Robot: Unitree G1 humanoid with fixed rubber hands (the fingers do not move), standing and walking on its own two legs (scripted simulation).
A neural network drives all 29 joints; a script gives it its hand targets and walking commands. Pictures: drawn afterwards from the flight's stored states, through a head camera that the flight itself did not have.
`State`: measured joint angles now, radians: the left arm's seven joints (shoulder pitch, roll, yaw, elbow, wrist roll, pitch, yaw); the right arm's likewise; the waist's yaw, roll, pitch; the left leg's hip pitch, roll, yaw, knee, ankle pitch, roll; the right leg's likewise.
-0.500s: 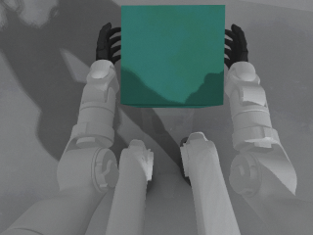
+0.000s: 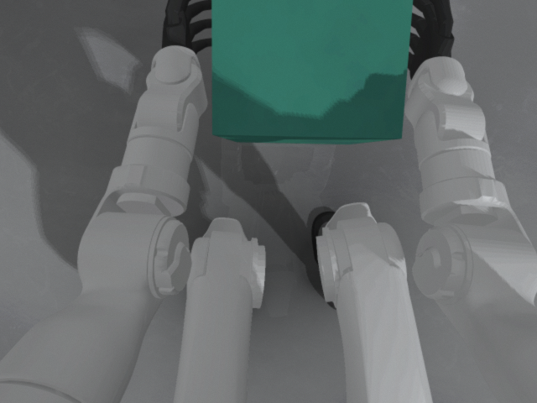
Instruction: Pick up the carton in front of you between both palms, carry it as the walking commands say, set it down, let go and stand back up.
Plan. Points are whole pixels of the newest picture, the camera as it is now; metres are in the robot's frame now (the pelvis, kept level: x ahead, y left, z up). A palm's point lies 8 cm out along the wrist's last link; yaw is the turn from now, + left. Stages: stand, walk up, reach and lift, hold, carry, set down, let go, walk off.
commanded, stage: set down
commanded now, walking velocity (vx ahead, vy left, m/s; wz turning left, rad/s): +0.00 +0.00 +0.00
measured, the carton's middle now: (300, 70) +0.51 -0.06 -0.23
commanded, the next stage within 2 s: none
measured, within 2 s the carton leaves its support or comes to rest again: rests again in 0.70 s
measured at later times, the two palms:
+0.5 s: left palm (182, 59) +0.52 +0.09 -0.18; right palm (414, 72) +0.48 -0.21 -0.18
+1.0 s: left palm (181, 60) +0.52 +0.10 -0.19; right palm (415, 73) +0.48 -0.21 -0.19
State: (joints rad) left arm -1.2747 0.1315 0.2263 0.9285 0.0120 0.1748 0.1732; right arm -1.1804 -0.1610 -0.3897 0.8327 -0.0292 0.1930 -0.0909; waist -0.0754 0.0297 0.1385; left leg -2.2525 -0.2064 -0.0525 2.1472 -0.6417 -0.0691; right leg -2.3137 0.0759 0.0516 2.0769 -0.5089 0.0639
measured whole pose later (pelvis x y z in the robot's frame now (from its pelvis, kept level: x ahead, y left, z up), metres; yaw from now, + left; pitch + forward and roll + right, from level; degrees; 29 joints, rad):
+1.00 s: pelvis -0.01 +0.00 -0.02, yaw +0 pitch +36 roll -1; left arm -1.40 0.20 0.23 1.14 0.07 0.09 0.06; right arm -1.32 -0.25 -0.39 1.13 -0.06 0.06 0.00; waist -0.08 0.03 0.29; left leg -2.24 -0.15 -0.02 2.23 -0.63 -0.03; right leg -2.28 0.03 0.03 2.16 -0.51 0.05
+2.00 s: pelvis +0.01 -0.01 +0.14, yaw +0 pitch +46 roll +1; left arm -1.07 0.25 0.18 0.80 -0.04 0.17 0.08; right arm -0.98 -0.27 -0.30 0.76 0.10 0.14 -0.02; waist -0.08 0.02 -0.07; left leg -1.91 -0.07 -0.03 1.64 -0.54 -0.02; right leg -1.97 0.03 0.02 1.60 -0.43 0.01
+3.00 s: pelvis +0.12 -0.01 +0.37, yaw -2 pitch +14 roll +0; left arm 0.05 0.18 0.09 0.53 0.03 -0.02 -0.02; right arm 0.11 -0.19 -0.06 0.48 0.02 -0.02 0.06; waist -0.04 -0.01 -0.03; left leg -0.50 -0.03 -0.07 0.56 -0.31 0.00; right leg -0.55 0.04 0.04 0.55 -0.24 -0.01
